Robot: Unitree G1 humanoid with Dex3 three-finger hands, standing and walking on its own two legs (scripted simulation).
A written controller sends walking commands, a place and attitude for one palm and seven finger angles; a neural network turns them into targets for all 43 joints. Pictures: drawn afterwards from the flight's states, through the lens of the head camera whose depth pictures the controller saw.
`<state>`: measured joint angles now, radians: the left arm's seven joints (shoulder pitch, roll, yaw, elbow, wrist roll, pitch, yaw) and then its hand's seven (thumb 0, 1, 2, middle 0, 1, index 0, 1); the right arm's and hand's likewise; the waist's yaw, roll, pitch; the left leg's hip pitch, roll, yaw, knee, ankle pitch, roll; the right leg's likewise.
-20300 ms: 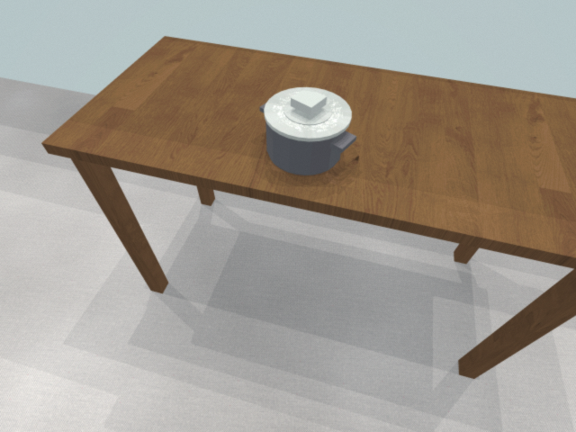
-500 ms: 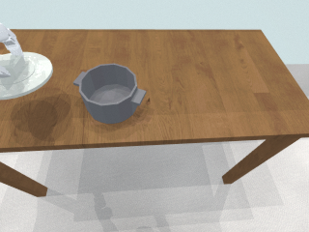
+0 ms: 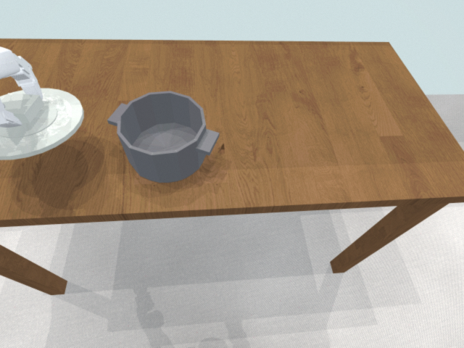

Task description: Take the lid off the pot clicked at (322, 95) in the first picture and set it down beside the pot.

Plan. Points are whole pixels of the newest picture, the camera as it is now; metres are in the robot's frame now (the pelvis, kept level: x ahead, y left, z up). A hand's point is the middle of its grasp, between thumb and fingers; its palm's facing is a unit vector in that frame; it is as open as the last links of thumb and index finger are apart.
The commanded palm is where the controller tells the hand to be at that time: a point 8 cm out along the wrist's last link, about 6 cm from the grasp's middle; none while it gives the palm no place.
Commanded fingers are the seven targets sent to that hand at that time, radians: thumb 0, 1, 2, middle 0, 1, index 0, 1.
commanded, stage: lower the lid onto the table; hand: left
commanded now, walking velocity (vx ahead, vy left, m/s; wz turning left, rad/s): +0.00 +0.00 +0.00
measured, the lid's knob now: (18, 107) +0.49 +0.33 +0.12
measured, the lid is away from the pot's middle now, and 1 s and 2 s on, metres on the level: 0.22 0.23 0.23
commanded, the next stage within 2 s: open the fingers wide in 1.42 s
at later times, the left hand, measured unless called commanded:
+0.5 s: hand (6, 127) +0.45 +0.34 +0.11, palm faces -0.47 -0.13 -0.87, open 8.5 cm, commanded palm +0.51 +0.34 +0.18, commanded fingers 0.00 0.57 1.05 -0.90 -1.11 -0.75 -1.01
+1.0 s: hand (22, 136) +0.46 +0.33 +0.08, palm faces -0.49 -0.14 -0.86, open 8.6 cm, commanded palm +0.52 +0.34 +0.14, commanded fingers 0.00 0.57 1.05 -0.90 -1.11 -0.75 -1.01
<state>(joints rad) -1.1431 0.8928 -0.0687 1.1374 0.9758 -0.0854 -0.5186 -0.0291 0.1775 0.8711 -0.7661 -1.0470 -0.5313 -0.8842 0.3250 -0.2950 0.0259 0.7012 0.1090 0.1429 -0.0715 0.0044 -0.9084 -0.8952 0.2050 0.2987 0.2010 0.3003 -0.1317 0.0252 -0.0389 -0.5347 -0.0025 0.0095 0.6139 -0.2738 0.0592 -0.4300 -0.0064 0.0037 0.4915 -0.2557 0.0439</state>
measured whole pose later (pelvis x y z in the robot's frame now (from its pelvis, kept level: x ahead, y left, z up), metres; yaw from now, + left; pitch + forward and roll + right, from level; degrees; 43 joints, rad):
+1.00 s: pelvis -0.01 +0.01 -0.02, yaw -1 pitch +15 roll -4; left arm -1.12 0.90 -0.06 1.24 1.01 -0.12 -0.43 -0.03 0.18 0.87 -0.77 -1.05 -0.53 -0.88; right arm 0.36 -0.29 0.04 0.71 0.11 0.13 -0.11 0.00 -0.91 -0.89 0.21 0.30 0.20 0.30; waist -0.17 0.02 -0.07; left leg -0.70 0.01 0.02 0.76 -0.32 0.07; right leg -0.59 0.01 0.02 0.63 -0.30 0.04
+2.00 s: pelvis -0.02 +0.00 -0.03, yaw +0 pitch +15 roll -4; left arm -0.99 0.87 -0.03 1.11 1.00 -0.17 -0.37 0.01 0.25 0.76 -0.66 -1.05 -0.48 -0.93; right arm 0.30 -0.28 0.04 0.69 0.10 0.17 -0.11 0.00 -0.91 -0.89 0.21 0.30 0.20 0.30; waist -0.14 0.01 -0.07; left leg -0.76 0.02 -0.01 0.83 -0.33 0.05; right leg -0.66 0.02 -0.01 0.72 -0.33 0.04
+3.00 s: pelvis -0.01 +0.01 -0.03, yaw -1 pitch +16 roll -4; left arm -1.05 0.90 -0.01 1.14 1.02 -0.13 -0.37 0.00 0.01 0.61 -0.35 -0.89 -0.35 -0.88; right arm 0.33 -0.27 0.04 0.67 0.10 0.19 -0.10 0.00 -0.91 -0.90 0.21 0.30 0.20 0.30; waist -0.15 0.02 -0.09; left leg -0.76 0.01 0.01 0.83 -0.35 0.07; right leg -0.66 0.01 0.01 0.69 -0.33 0.04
